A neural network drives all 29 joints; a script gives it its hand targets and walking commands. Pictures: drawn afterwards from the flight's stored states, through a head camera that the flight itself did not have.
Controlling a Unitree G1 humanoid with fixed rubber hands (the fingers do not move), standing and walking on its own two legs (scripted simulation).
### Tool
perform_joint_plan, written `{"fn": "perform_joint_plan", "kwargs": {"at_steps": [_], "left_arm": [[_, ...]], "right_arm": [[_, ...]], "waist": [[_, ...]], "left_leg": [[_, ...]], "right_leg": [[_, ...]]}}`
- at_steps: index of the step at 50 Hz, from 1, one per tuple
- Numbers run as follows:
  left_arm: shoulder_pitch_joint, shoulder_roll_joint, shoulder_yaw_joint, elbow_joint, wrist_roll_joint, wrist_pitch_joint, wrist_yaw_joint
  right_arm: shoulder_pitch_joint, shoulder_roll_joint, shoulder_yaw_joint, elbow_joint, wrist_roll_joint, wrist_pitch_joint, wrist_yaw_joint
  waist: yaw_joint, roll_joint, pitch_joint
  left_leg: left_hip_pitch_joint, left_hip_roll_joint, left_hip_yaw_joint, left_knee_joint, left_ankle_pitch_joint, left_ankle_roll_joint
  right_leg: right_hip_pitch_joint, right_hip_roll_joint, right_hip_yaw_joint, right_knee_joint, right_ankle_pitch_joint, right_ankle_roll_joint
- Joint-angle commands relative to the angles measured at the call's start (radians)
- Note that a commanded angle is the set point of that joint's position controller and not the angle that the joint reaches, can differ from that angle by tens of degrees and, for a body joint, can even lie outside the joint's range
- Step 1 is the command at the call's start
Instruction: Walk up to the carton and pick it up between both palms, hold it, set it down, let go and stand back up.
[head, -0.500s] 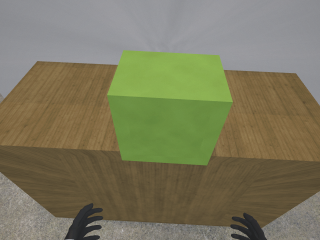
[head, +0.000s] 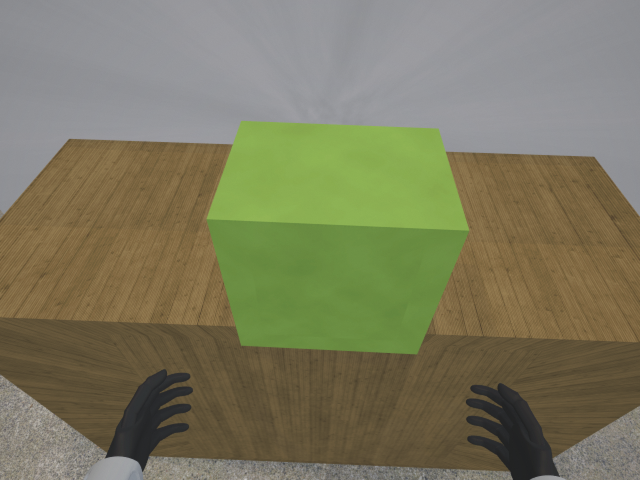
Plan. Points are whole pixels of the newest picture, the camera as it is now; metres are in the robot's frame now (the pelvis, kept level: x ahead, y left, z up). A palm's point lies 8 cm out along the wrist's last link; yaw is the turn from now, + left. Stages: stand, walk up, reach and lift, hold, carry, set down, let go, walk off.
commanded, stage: reach and lift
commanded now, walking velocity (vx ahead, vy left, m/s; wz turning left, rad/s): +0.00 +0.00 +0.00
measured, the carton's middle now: (333, 243) +0.41 +0.03 +0.09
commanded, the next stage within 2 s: none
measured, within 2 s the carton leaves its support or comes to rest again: neither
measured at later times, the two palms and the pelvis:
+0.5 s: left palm (122, 380) +0.22 +0.24 +0.06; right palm (529, 392) +0.23 -0.19 +0.06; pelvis +0.00 +0.00 +0.00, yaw +0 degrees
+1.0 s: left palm (122, 308) +0.27 +0.25 +0.11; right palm (529, 326) +0.29 -0.19 +0.10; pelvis +0.00 +0.00 +0.00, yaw -1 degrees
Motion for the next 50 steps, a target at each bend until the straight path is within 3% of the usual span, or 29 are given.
{"fn": "perform_joint_plan", "kwargs": {"at_steps": [1, 13, 23, 27, 31, 38, 46, 50], "left_arm": [[-0.08, 0.102, 0.065, -0.191, -0.009, -0.073, -0.005], [-0.21, 0.141, 0.108, -0.172, -0.047, -0.097, -0.022], [-0.324, 0.155, 0.125, -0.166, -0.068, -0.119, -0.032], [-0.305, 0.144, 0.128, -0.139, -0.061, -0.108, -0.045], [-0.363, 0.166, 0.123, -0.21, -0.073, -0.09, -0.038], [-0.496, 0.206, 0.138, -0.226, -0.106, -0.011, -0.002], [-0.609, 0.23, 0.203, -0.19, -0.109, 0.133, -0.017], [-0.703, 0.237, 0.218, -0.178, -0.109, 0.192, -0.024]], "right_arm": [[-0.044, -0.088, -0.047, -0.189, 0.007, -0.058, -0.004], [-0.186, -0.103, -0.049, -0.223, 0.014, -0.065, -0.024], [-0.299, -0.144, -0.076, -0.22, 0.037, -0.074, -0.024], [-0.277, -0.152, -0.076, -0.178, 0.042, -0.068, -0.025], [-0.353, -0.18, -0.086, -0.234, 0.063, -0.061, -0.024], [-0.5, -0.202, -0.111, -0.196, 0.081, -0.003, -0.025], [-0.691, -0.228, -0.093, -0.141, 0.113, 0.083, -0.057], [-0.785, -0.235, -0.108, -0.102, 0.116, 0.127, -0.072]], "waist": [[-0.002, 0.037, -0.099], [-0.002, 0.014, -0.088], [-0.003, 0.033, -0.097], [-0.004, 0.038, -0.094], [-0.006, 0.039, -0.133], [-0.014, 0.037, -0.159], [-0.01, 0.019, -0.212], [-0.023, 0.031, -0.217]], "left_leg": [[0.136, 0.005, -0.024, 0.027, 0.324, -0.018], [0.152, 0.008, -0.024, 0.029, 0.245, 0.013], [0.173, 0.016, -0.035, 0.036, 0.247, 0.01], [0.198, 0.016, -0.039, 0.037, 0.302, -0.001], [0.201, 0.019, -0.04, 0.039, 0.326, -0.007], [0.215, 0.024, -0.031, 0.044, 0.236, 0.004], [0.275, 0.011, -0.031, 0.062, 0.44, -0.007], [0.286, 0.007, -0.033, 0.055, 0.451, -0.016]], "right_leg": [[-0.039, -0.004, 0.03, -0.044, 0.092, -0.02], [-0.061, -0.022, 0.028, -0.046, 0.022, -0.002], [-0.06, -0.017, 0.023, -0.047, -0.003, -0.013], [-0.046, -0.007, 0.021, -0.063, 0.034, -0.018], [-0.034, -0.004, 0.023, -0.061, 0.045, -0.025], [-0.074, -0.015, 0.029, -0.051, -0.022, -0.021], [0.017, -0.005, 0.037, -0.051, 0.156, -0.008], [0.03, -0.003, 0.036, -0.056, 0.179, -0.005]]}}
